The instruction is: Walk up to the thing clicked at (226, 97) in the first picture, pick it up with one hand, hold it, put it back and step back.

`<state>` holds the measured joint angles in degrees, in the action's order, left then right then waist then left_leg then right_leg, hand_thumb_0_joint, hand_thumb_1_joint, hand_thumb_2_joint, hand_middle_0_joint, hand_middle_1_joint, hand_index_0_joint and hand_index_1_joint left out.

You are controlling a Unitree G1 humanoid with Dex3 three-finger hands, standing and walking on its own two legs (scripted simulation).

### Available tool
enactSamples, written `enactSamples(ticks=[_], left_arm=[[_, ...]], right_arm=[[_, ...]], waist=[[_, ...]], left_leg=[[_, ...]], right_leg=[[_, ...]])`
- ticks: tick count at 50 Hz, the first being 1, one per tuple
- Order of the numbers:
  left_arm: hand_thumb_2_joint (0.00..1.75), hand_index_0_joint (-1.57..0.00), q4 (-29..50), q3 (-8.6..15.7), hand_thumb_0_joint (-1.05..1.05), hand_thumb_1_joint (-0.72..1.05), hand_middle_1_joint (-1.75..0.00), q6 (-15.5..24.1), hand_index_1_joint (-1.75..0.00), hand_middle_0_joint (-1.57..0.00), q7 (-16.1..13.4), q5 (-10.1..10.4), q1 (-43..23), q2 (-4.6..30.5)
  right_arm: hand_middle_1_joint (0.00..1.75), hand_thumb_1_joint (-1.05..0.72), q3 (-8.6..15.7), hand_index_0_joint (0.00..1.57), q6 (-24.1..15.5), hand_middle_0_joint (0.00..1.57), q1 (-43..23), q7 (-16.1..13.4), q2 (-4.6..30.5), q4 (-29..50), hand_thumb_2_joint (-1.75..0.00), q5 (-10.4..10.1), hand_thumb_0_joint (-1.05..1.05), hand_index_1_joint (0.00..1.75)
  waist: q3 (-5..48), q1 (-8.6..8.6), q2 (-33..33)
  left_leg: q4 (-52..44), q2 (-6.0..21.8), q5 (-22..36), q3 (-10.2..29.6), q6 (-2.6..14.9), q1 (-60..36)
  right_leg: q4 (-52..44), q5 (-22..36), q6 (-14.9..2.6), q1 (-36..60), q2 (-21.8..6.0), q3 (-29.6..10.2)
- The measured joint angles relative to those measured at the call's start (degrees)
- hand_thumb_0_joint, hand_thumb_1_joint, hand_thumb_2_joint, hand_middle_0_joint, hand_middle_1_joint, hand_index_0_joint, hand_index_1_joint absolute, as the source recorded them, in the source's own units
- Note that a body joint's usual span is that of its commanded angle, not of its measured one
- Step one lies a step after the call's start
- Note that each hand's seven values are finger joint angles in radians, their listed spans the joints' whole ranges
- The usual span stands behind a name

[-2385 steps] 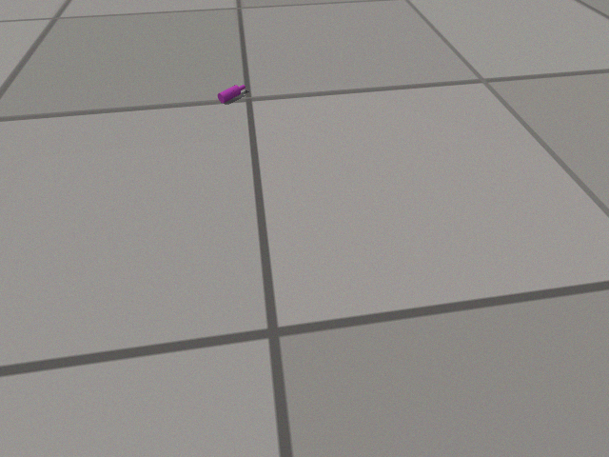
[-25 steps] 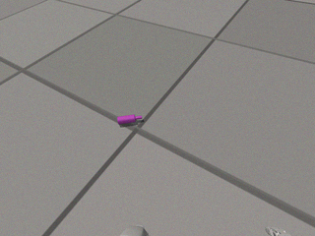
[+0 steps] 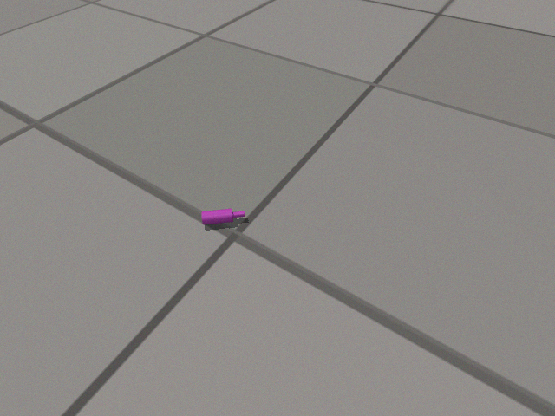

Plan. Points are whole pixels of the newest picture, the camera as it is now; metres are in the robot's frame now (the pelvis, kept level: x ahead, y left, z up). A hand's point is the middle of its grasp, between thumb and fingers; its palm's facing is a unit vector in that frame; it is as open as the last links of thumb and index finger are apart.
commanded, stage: step back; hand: left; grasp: from above
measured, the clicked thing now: (223, 216) +1.07 +0.23 -0.73
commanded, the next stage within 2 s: stand in 0.50 s
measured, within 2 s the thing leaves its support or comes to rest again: neither
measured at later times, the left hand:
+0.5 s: hand out of the picture +0.13 +0.30 -0.15, palm faces +0.03 -0.93 -0.37, open 7.4 cm
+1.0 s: hand out of the picture +0.09 +0.27 -0.14, palm faces -0.01 -0.94 -0.34, open 7.4 cm
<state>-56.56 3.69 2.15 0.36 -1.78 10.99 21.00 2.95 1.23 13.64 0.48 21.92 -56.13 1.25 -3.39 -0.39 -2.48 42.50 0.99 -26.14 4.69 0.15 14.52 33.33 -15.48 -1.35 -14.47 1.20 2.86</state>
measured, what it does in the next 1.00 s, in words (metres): steps on the spot: left foot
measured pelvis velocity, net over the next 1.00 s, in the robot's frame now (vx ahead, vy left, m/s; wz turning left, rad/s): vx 0.02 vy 0.02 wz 0.01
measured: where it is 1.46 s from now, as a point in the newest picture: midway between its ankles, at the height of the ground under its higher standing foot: outside the picture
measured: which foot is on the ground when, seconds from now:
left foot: up 0.00-0.20, down 0.22-1.00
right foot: down 0.00-1.00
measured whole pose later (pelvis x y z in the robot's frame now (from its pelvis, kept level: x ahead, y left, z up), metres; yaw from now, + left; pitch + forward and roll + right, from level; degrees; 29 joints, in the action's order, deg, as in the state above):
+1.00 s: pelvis +0.02 +0.02 +0.02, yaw +0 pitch -3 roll +0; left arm -66.2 0.5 0.8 0.7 -0.6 6.0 20.1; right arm 0.5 -0.1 5.6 1.1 20.4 -65.3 0.4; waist -3.9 -0.3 -0.6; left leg 19.7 2.1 -7.9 0.0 -1.6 8.6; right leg 19.7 -10.8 0.7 -5.7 -1.0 1.2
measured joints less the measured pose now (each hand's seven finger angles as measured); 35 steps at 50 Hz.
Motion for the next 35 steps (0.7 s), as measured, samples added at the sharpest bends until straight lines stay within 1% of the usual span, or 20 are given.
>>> enactSamples(ticks=[1, 3, 6, 8, 9, 10, 11, 12, 13, 15, 16, 18, 20, 27, 35], left_arm=[[0.9, -0.2, 0.1, -0.1, 0.01, 0.91, -0.3, 0.1, -0.3, -0.2, 0.0, -0.1, 0.0, -0.3], [0.9, -0.2, 0.2, -0.3, 0.01, 0.91, -0.3, 0.2, -0.3, -0.2, 0.0, -0.1, 0.1, -0.9], [0.9, -0.2, -0.1, -0.7, 0.01, 0.9, -0.3, 0.5, -0.3, -0.2, -0.1, 0.1, -0.2, -1.5], [0.9, -0.2, -0.2, -0.9, 0.01, 0.9, -0.3, 0.3, -0.3, -0.2, 0.0, 0.1, -0.6, -1.4], [0.9, -0.2, -0.3, -0.9, 0.01, 0.9, -0.3, 0.1, -0.3, -0.21, -0.1, 0.3, -0.8, -1.2], [0.9, -0.2, -0.4, -1.0, 0.01, 0.9, -0.3, -0.2, -0.3, -0.21, -0.1, 0.5, -1.1, -0.9], [0.9, -0.2, -0.5, -1.0, 0.01, 0.9, -0.3, -0.6, -0.3, -0.21, -0.2, 0.8, -1.5, -0.6], [0.9, -0.2, -0.6, -1.0, 0.01, 0.9, -0.3, -1.0, -0.3, -0.21, -0.3, 1.1, -2.0, -0.2], [0.9, -0.2, -0.7, -1.0, 0.01, 0.9, -0.3, -1.4, -0.3, -0.2, -0.5, 1.4, -2.4, 0.2], [0.9, -0.2, -1.0, -1.1, 0.01, 0.9, -0.3, -2.1, -0.3, -0.2, -0.6, 2.0, -2.9, 0.6], [0.9, -0.2, -1.3, -1.2, 0.01, 0.9, -0.3, -2.2, -0.3, -0.2, -0.7, 2.1, -3.1, 0.8], [0.9, -0.2, -2.1, -1.4, 0.01, 0.91, -0.3, -2.2, -0.3, -0.2, -0.7, 1.9, -3.8, 1.0], [0.9, -0.2, -2.6, -1.5, 0.01, 0.91, -0.3, -1.8, -0.3, -0.2, -0.7, 1.9, -4.1, 1.2], [0.9, -0.2, -4.8, -2.3, 0.01, 0.91, -0.3, -1.6, -0.3, -0.2, -0.7, 1.9, -5.9, 0.6], [0.9, -0.2, -7.3, -3.4, 0.01, 0.91, -0.3, -1.6, -0.3, -0.2, -0.2, 1.7, -6.5, -0.9]], right_arm=[[0.3, -0.9, 0.0, 0.2, 0.2, 0.21, -0.2, -0.1, 0.0, -0.3, -0.89, 0.0, 0.01, 0.3], [0.3, -0.9, 0.0, 0.2, -0.1, 0.21, -0.6, -0.1, 0.2, -0.4, -0.89, -0.1, 0.01, 0.3], [0.3, -0.9, 0.0, 0.2, -0.7, 0.21, -1.2, 0.0, 0.8, -0.5, -0.89, -0.2, 0.01, 0.3], [0.3, -0.9, 0.0, 0.2, -0.9, 0.21, -1.6, 0.1, 0.9, -0.7, -0.89, -0.2, 0.01, 0.3], [0.3, -0.9, -0.1, 0.2, -1.0, 0.21, -1.8, 0.1, 0.8, -0.8, -0.89, -0.2, 0.01, 0.3], [0.3, -0.9, -0.1, 0.2, -1.2, 0.21, -2.0, 0.1, 0.7, -1.0, -0.89, -0.1, 0.01, 0.3], [0.3, -0.9, 0.0, 0.2, -1.5, 0.21, -2.2, 0.0, 0.6, -1.2, -0.89, 0.0, 0.01, 0.3], [0.3, -0.9, 0.1, 0.2, -1.6, 0.21, -2.8, -0.2, 0.0, -1.7, -0.89, 0.1, 0.01, 0.3], [0.3, -0.9, 0.0, 0.2, -1.6, 0.2, -3.3, -0.4, -0.6, -2.0, -0.89, 0.3, 0.01, 0.3], [0.3, -0.9, -0.6, 0.2, -1.5, 0.21, -4.0, -0.4, -1.5, -2.4, -0.89, 0.3, 0.01, 0.3], [0.3, -0.9, -0.9, 0.2, -1.4, 0.21, -4.5, -0.3, -1.8, -2.7, -0.89, 0.3, 0.01, 0.3], [0.3, -0.9, -1.3, 0.2, -1.1, 0.21, -5.8, -0.2, -2.4, -3.2, -0.89, 0.1, 0.01, 0.3], [0.3, -0.9, -1.7, 0.2, -0.9, 0.21, -7.0, -0.3, -2.8, -3.4, -0.89, -0.2, 0.01, 0.3], [0.3, -0.9, -2.2, 0.21, -1.4, 0.21, -10.6, -0.2, -2.9, -4.5, -0.89, -0.7, 0.01, 0.3], [0.3, -0.9, -2.7, 0.2, -2.1, 0.21, -11.6, 0.0, -2.3, -5.9, -0.89, -1.1, 0.01, 0.3]], waist=[[0.2, 0.57, 0.3], [0.1, 1.24, 0.6], [-0.4, 1.6, 0.1], [-0.8, 1.8, 0.3], [-1.0, 1.8, 0.5], [-1.1, 1.68, 0.7], [-1.4, 1.5, 1.0], [-2.0, 1.55, 2.0], [-2.3, 1.84, 3.0], [-2.0, 2.06, 3.5], [-1.9, 1.97, 3.4], [-2.0, 1.87, 3.1], [-1.9, 1.73, 2.9], [-1.5, 1.57, 2.7], [-0.7, 1.05, 2.0]], left_leg=[[3.0, -1.0, -1.9, -0.1, 0.1, 1.3], [6.2, -2.0, -2.9, -0.5, 0.3, 3.1], [5.3, -1.5, -1.0, -0.6, 0.27, 4.9], [1.3, -0.5, 0.6, -1.7, 0.09, 4.5], [-1.8, -0.2, 2.2, -2.4, 0.02, 3.8], [-5.7, 0.1, 5.2, -3.1, -0.01, 2.6], [-9.1, 0.0, 10.6, -3.5, -0.22, 1.6], [-9.7, -0.6, 12.6, -4.0, -0.58, 1.0], [-9.7, -1.2, 12.2, -4.7, -0.67, 0.7], [-9.1, -1.0, 10.8, -5.2, -0.51, 0.9], [-8.7, -0.6, 10.3, -5.1, -0.47, 1.0], [-8.5, 0.2, 9.8, -4.9, -0.59, 0.9], [-8.9, 0.6, 9.8, -4.8, -0.7, 0.7], [-12.5, 0.3, 11.4, -5.1, -0.6, -1.5], [-18.2, 0.3, 14.4, -5.2, -0.89, -5.4]], right_leg=[[0.2, -0.6, -0.3, 0.0, -0.4, -0.3], [-0.4, -0.9, -0.38, 0.7, -1.2, -0.6], [-1.7, -0.7, 0.33, 1.7, -1.9, -0.3], [-1.4, -1.3, 0.79, 1.8, -2.5, -0.3], [-0.8, -1.8, 1.06, 1.7, -2.8, -0.3], [0.2, -2.5, 1.39, 1.5, -3.2, -0.2], [1.5, -3.5, 1.77, 1.2, -3.6, 0.0], [2.9, -4.4, 2.19, 0.9, -4.5, -0.5], [3.8, -4.8, 2.31, 0.7, -5.1, -1.2], [3.3, -5.4, 1.5, 0.7, -4.6, -2.3], [2.4, -4.8, 1.42, 1.1, -4.0, -2.4], [0.5, -3.7, 2.38, 2.1, -3.2, -2.2], [-1.0, -3.0, 2.72, 2.7, -2.8, -2.1], [-4.6, -1.5, 2.97, 4.9, -3.1, -2.3], [-9.8, 1.4, 2.92, 8.5, -3.1, -2.2]])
